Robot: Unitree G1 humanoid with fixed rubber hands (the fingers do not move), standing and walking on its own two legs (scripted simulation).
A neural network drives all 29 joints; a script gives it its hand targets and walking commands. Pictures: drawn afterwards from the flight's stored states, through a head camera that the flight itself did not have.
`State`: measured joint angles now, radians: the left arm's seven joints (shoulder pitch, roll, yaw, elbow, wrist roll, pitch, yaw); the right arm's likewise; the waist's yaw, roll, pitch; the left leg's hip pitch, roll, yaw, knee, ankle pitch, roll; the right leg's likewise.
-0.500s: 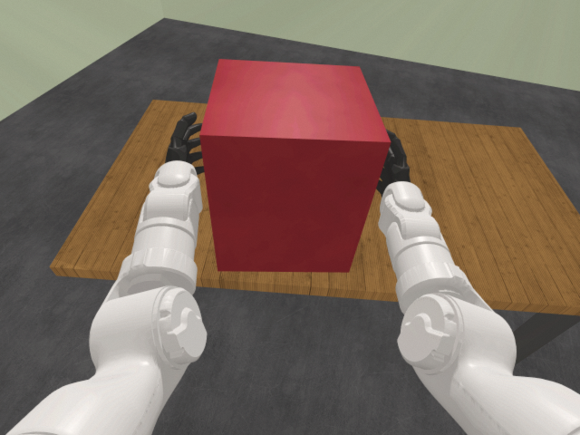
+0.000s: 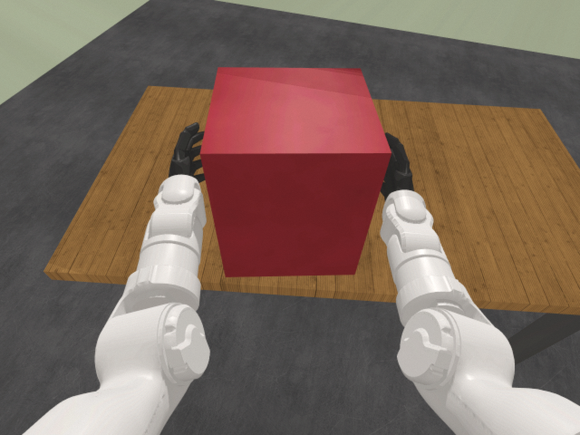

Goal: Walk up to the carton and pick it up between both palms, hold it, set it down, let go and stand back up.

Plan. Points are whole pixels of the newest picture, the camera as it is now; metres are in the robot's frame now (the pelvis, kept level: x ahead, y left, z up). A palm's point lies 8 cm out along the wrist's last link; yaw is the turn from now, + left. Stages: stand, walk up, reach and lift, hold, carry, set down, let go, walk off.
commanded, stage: set down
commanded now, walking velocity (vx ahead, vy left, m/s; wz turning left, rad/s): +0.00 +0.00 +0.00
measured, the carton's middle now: (290, 176) +0.46 +0.02 +0.08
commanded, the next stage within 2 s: none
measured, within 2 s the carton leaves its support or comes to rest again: rests again in 0.26 s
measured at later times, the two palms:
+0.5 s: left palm (184, 188) +0.41 +0.17 +0.11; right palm (399, 200) +0.39 -0.13 +0.10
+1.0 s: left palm (181, 187) +0.41 +0.17 +0.10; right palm (394, 199) +0.40 -0.13 +0.10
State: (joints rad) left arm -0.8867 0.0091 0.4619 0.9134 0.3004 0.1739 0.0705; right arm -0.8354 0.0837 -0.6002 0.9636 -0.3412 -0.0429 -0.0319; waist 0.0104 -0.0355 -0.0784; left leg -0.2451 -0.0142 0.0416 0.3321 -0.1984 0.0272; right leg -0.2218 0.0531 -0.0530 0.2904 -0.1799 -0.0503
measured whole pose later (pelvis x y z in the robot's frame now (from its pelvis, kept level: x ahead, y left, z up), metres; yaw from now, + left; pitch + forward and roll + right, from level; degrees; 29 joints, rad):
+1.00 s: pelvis -0.01 +0.01 +0.00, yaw -1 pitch +5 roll -1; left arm -0.87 -0.06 0.56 0.86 0.40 0.12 0.04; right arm -0.82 0.12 -0.72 0.90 -0.45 -0.09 0.04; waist 0.02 -0.03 -0.03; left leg -0.22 -0.02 0.08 0.31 -0.18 0.05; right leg -0.20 0.03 -0.07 0.28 -0.16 -0.04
